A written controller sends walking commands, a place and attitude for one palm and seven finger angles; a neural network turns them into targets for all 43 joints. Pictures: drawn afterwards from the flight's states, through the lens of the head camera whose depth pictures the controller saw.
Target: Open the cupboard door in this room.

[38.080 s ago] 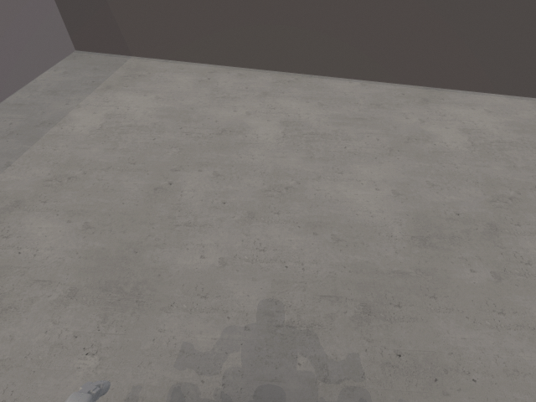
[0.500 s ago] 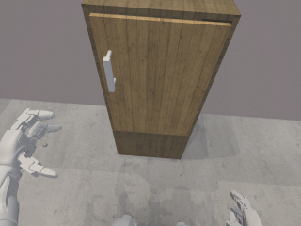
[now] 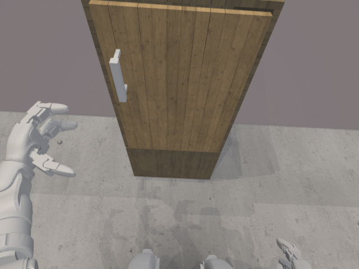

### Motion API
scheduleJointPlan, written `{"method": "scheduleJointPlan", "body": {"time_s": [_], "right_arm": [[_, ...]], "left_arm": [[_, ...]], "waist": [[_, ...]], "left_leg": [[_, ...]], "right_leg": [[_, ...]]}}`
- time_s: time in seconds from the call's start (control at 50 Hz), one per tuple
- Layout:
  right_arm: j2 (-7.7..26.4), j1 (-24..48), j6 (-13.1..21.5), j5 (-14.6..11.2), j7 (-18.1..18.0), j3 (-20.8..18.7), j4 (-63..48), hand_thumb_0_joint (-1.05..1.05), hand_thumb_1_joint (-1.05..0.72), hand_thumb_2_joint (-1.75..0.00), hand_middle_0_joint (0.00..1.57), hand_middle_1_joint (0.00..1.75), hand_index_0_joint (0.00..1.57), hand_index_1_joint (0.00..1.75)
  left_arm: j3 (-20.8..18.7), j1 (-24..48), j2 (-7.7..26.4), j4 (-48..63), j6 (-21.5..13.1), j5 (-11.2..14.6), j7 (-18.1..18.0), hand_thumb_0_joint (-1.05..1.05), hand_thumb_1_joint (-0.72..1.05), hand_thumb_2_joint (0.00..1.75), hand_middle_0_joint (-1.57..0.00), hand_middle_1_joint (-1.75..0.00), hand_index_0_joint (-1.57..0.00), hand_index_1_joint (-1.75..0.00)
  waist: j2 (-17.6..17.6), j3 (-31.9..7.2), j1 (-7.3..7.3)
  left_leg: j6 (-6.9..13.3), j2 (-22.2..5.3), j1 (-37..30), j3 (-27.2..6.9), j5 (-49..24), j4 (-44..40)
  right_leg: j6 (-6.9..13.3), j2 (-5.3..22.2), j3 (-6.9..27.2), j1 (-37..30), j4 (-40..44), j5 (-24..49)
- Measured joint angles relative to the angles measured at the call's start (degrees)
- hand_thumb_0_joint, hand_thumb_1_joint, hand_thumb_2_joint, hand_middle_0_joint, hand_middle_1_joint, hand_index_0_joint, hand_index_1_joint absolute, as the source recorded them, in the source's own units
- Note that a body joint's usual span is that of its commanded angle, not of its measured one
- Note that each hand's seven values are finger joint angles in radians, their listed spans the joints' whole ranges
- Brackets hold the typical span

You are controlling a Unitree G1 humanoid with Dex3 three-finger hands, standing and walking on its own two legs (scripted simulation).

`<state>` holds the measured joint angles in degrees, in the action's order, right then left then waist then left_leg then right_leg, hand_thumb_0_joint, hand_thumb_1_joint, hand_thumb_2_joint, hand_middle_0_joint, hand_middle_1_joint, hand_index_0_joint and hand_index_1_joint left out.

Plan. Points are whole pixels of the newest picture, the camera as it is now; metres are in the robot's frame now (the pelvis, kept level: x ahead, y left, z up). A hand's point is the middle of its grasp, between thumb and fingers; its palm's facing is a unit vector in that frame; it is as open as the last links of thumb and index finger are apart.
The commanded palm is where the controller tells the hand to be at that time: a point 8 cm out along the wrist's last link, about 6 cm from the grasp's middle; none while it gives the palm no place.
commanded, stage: move the hooked fingers beside the handle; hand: left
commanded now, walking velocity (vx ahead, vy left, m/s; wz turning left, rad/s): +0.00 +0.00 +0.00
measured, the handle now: (120, 76) +0.57 +0.18 +0.07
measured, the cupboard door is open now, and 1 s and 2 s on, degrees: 0 0 0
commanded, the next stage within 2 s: none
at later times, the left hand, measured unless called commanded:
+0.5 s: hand (78, 116) +0.42 +0.25 +0.07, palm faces -0.02 -1.00 +0.00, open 14.0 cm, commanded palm +0.40 +0.30 +0.06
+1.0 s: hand (91, 95) +0.50 +0.24 +0.06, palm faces +0.00 -1.00 +0.00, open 14.0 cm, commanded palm +0.49 +0.28 +0.06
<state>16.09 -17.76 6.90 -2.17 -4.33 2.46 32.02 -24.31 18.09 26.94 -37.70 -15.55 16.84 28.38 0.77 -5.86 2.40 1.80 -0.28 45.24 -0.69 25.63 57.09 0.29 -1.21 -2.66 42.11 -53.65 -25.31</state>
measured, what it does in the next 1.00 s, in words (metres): stands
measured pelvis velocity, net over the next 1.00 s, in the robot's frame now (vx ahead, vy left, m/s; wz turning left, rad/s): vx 0.00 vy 0.00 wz -0.03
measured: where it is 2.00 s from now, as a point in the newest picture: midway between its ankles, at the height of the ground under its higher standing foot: outside the picture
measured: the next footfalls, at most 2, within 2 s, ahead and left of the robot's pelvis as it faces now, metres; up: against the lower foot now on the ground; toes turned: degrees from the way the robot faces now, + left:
none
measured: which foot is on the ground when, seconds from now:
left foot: down 0.00-1.00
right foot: down 0.00-1.00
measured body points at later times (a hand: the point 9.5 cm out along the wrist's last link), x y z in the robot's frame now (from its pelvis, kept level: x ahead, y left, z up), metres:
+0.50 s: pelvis +0.00 +0.00 +0.00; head +0.09 +0.02 +0.44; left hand +0.42 +0.30 +0.07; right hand +0.08 -0.27 -0.10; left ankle +0.02 +0.10 -0.68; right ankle +0.01 -0.12 -0.68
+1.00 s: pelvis +0.00 +0.00 -0.02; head +0.13 +0.03 +0.41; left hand +0.49 +0.29 +0.07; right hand +0.01 -0.27 -0.12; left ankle +0.02 +0.10 -0.68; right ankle +0.01 -0.12 -0.68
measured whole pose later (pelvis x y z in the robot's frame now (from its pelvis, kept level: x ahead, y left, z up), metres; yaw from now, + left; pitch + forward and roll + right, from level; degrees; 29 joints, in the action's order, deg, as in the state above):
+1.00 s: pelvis +0.00 +0.00 -0.02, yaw -2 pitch +21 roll -4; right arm 16.5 -21.9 -1.8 -0.2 -2.3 2.5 35.6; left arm -27.2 49.7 36.1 -67.2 -21.5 7.0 22.6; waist 0.6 -5.8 9.5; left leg 2.2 -1.5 56.7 -0.4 26.7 62.0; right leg -0.1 -2.3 -2.3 53.4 -57.3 -25.4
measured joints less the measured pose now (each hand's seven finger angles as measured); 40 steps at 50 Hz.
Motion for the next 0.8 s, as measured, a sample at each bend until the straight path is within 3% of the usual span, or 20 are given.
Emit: {"method": "scheduleJointPlan", "body": {"time_s": [0.28, 0.44, 0.56, 0.72, 0.8], "right_arm": [[-0.1, -1.8, -3.2, 0.2, 0.7, -0.8, 1.5, 0.01, -0.90, -0.90, 0.20, 0.30, 0.20, 0.30], [-0.1, -1.6, -4.2, 0.4, 1.1, -1.0, 2.4, 0.01, -0.90, -0.90, 0.20, 0.30, 0.20, 0.30], [-0.2, -1.8, -5.7, 0.5, 1.5, -0.6, 2.0, 0.01, -0.90, -0.90, 0.20, 0.30, 0.20, 0.30], [-0.3, -2.4, -7.0, 1.0, 1.8, -0.5, 2.7, 0.00, -0.90, -0.90, 0.20, 0.30, 0.20, 0.30], [-0.1, -2.8, -7.8, 1.0, 1.8, -0.4, 3.8, 0.00, -0.90, -0.90, 0.20, 0.30, 0.20, 0.30]], "left_arm": [[-1.2, 6.3, 0.6, -7.4, -2.6, -2.3, -1.8, -0.01, -0.50, 0.30, -0.30, -1.20, -0.30, -1.20], [0.1, 11.8, 0.9, -10.7, -4.4, -3.6, -2.5, -0.01, -0.50, 0.30, -0.30, -1.20, -0.30, -1.20], [-0.2, 16.6, 2.4, -17.5, -3.5, -5.2, -3.3, -0.01, -0.50, 0.30, -0.30, -1.20, -0.30, -1.20], [-1.7, 21.6, 4.8, -21.8, -7.0, -7.0, -4.3, -0.01, -0.50, 0.30, -0.30, -1.20, -0.30, -1.20], [-0.8, 25.3, 5.8, -24.7, -6.8, -7.3, -3.8, -0.01, -0.50, 0.30, -0.30, -1.20, -0.30, -1.20]], "waist": [[-0.4, -0.3, 1.40], [-0.2, -0.4, 1.88], [-0.3, -0.8, 2.82], [-0.6, 0.0, 3.82], [-0.4, 0.0, 4.30]], "left_leg": [[0.1, -0.3, 1.6, 0.5, 0.3, 0.3], [0.1, -0.4, 2.8, 0.3, 0.3, 0.6], [0.2, -0.4, 3.9, 0.6, 0.3, 1.1], [0.1, -0.8, 6.6, 0.4, 0.7, 2.9], [0.2, -0.8, 7.8, 0.1, 0.8, 3.5]], "right_leg": [[0.0, -0.3, 0.5, 1.9, -0.3, -0.1], [-0.1, -0.4, 0.3, 2.8, -0.3, 0.1], [-0.2, -0.4, 0.6, 4.1, -0.9, 0.0], [-0.1, -0.8, 0.4, 6.6, -2.4, -0.1], [-0.1, -0.7, 0.1, 7.6, -2.7, -0.2]]}}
